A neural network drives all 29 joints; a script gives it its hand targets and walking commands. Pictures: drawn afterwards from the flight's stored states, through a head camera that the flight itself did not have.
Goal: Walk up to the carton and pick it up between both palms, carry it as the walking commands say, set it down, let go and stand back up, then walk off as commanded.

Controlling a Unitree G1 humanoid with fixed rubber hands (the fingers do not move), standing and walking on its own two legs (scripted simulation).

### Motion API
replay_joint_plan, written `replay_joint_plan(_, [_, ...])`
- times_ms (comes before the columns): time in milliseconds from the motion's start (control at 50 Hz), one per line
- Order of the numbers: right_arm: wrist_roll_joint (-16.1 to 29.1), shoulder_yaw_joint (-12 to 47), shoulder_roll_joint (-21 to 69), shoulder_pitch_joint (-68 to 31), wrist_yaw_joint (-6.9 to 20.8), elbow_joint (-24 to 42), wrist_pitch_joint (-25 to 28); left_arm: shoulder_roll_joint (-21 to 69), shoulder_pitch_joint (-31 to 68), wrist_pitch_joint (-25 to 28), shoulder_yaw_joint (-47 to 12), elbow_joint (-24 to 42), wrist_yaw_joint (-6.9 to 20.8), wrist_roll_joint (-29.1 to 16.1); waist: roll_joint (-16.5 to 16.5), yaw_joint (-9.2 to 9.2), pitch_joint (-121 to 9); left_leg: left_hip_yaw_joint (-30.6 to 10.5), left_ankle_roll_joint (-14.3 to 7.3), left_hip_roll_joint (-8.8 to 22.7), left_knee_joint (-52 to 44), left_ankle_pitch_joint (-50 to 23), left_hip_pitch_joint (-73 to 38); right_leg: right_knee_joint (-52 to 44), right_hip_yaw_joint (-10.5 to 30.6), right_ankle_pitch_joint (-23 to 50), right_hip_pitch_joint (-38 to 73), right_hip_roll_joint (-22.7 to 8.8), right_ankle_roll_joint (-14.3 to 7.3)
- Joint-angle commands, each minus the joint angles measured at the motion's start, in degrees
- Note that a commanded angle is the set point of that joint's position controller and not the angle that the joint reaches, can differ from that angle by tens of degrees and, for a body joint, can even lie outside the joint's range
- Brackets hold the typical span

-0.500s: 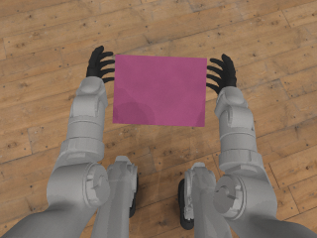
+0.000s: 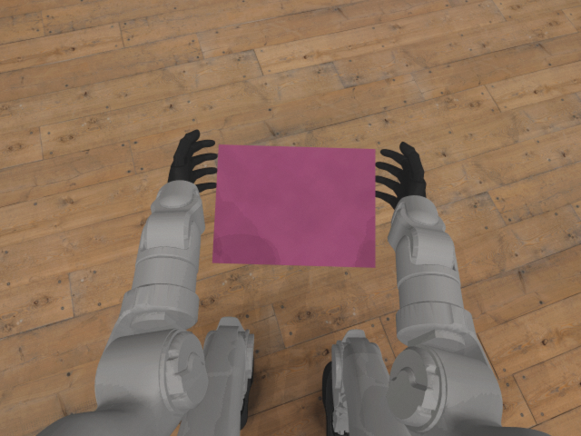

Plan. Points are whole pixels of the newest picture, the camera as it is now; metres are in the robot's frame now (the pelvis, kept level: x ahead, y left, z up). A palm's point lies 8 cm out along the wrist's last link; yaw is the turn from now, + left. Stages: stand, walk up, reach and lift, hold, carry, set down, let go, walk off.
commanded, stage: reach and lift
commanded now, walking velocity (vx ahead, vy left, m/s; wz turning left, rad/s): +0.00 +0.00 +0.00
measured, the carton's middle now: (294, 211) +0.45 +0.02 -0.13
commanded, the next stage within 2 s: none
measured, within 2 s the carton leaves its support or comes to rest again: neither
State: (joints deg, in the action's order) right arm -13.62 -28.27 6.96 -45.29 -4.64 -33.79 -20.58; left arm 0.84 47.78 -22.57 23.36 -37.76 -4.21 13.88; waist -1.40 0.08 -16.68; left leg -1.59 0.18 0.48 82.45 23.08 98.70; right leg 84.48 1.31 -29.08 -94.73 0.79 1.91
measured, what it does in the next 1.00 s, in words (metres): rises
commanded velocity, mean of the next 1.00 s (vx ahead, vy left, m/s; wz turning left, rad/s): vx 0.00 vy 0.00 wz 0.00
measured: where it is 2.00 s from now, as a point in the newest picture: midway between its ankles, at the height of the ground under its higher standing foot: (287, 411)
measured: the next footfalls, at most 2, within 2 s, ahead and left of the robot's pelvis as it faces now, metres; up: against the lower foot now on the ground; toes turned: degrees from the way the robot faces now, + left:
none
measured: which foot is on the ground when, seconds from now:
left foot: down 0.00-1.00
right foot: down 0.00-1.00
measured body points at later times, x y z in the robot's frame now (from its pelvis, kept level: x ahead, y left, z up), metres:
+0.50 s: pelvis +0.01 +0.00 +0.07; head +0.17 +0.02 +0.50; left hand +0.43 +0.18 +0.04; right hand +0.43 -0.14 +0.04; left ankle +0.10 +0.12 -0.55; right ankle +0.07 -0.14 -0.55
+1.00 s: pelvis +0.03 +0.00 +0.14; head +0.15 +0.02 +0.58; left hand +0.42 +0.17 +0.11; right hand +0.41 -0.15 +0.12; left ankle +0.10 +0.12 -0.55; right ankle +0.07 -0.14 -0.55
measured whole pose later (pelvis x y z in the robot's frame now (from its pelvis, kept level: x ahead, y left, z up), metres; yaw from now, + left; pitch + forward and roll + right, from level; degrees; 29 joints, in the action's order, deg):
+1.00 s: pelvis +0.03 +0.00 +0.14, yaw +1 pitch +22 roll -1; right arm -18.9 -28.1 11.5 -29.7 2.9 -23.4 -24.7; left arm 6.1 33.1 -25.6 23.6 -27.6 4.6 20.3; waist -1.9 -0.2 -7.1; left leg -1.3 0.1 0.4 44.7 12.4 54.1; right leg 46.3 1.5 -17.4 -50.8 0.2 1.2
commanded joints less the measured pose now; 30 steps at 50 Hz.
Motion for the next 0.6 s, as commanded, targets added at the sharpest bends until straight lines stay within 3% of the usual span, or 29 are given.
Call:
replay_joint_plan(0, [9.3, 31.9, 54.9, -35.4, 19.9, -4.5, -0.2, 57.5, 31.5, 0.7, -29.1, -2.5, 21.4, -9.8, 3.2, 0.81, -43.8, 3.6, 0.0, -8.7, -10.0, -8.7, -38.5, -11.8, -4.4, 8.2, 17.7, 8.9, -1.3])
replay_joint_plan(580, [7.0, 33.3, 57.1, -24.1, 22.6, 0.0, -2.5, 59.4, 21.2, -0.5, -30.2, 0.5, 24.8, -7.1, 2.7, 0.21, -32.7, 1.4, -1.2, -7.4, -28.4, -14.5, -56.7, -30.9, -1.9, 14.8, 38.6, 6.8, -2.6])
